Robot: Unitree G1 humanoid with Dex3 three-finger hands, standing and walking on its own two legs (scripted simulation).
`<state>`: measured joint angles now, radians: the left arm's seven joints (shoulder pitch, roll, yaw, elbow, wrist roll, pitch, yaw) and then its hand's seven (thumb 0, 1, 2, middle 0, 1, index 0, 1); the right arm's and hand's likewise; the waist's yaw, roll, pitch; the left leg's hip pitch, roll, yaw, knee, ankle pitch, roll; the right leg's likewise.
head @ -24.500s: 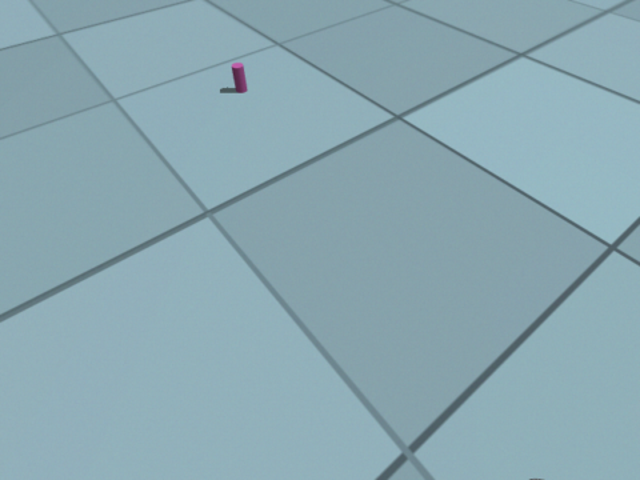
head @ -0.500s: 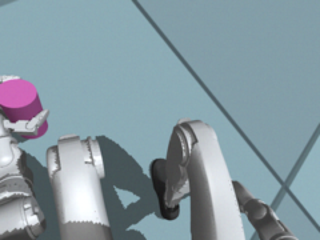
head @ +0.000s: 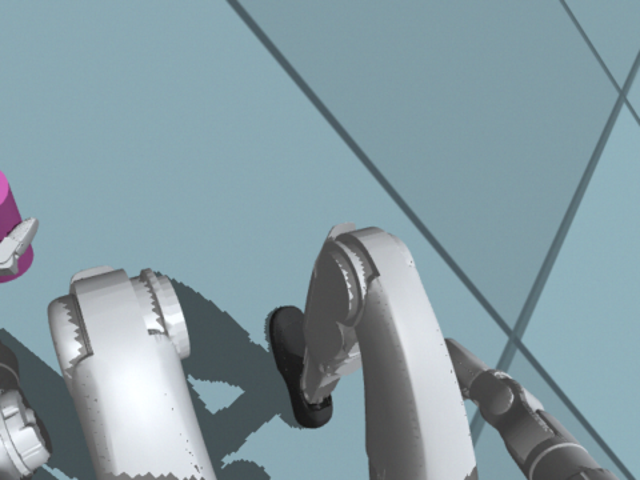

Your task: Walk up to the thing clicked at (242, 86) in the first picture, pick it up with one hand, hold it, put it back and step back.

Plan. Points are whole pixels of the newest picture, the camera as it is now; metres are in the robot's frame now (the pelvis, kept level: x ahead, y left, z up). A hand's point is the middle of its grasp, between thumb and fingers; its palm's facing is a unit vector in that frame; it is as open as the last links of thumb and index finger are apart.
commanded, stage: lower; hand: left
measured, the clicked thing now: out of the picture +0.40 +0.28 -0.18
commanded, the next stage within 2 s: loosen in 0.32 s
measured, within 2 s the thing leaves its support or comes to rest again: rests again in 1.70 s
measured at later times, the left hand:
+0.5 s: hand out of the picture +0.41 +0.29 -0.17, palm faces +0.41 -0.91 -0.02, open 10.5 cm
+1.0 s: hand out of the picture +0.42 +0.29 -0.16, palm faces +0.38 -0.92 -0.01, open 14.0 cm
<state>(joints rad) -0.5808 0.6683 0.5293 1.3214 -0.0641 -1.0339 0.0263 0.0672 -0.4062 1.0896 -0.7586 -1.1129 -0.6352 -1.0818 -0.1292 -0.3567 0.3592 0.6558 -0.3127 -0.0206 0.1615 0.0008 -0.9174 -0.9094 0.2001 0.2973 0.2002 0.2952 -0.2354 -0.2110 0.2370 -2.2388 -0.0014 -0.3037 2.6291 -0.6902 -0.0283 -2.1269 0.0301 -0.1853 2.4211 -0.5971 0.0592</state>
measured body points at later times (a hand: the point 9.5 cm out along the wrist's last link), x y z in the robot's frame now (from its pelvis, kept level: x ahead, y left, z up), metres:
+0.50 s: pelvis +0.00 +0.01 +0.00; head +0.22 +0.18 +0.34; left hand +0.38 +0.34 -0.17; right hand +0.16 -0.25 -0.04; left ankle +0.08 +0.13 -0.25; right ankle +0.14 -0.12 -0.25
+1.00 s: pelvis -0.01 +0.01 +0.00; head +0.21 +0.19 +0.34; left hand +0.39 +0.33 -0.16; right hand +0.16 -0.24 -0.03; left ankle +0.08 +0.13 -0.25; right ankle +0.14 -0.12 -0.25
